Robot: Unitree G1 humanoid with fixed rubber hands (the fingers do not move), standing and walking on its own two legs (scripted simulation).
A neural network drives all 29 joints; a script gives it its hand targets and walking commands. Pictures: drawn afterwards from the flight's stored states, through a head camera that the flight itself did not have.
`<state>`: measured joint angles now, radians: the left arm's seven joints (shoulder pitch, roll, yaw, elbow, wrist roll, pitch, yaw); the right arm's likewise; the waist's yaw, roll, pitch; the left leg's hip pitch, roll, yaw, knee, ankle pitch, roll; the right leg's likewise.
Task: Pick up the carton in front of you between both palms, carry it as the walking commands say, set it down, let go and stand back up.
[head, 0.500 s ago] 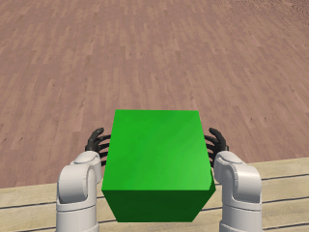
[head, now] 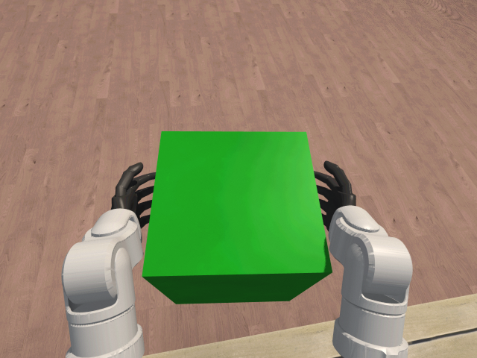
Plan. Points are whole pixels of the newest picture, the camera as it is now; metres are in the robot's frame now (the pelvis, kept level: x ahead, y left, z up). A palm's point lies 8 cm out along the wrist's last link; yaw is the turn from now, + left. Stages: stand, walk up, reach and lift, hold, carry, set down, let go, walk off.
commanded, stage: carry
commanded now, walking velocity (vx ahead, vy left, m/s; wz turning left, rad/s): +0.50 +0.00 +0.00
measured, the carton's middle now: (233, 227) +0.31 +0.00 +0.06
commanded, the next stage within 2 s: none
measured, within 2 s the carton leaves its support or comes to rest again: neither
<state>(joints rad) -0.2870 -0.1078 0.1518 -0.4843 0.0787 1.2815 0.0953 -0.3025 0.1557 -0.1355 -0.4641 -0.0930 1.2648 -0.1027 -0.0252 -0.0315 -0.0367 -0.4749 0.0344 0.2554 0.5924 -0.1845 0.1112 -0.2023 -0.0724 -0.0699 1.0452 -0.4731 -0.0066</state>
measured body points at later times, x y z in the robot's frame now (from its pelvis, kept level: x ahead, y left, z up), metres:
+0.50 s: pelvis +0.32 -0.03 +0.01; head +0.38 -0.03 +0.45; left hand +0.71 +0.15 +0.14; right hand +0.73 -0.15 +0.14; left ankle +0.16 +0.08 -0.61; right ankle +0.40 -0.09 -0.71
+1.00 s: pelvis +0.66 +0.02 +0.06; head +0.74 +0.02 +0.50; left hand +1.07 +0.14 +0.19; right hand +1.04 -0.16 +0.18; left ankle +0.67 +0.09 -0.67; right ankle +0.60 -0.09 -0.57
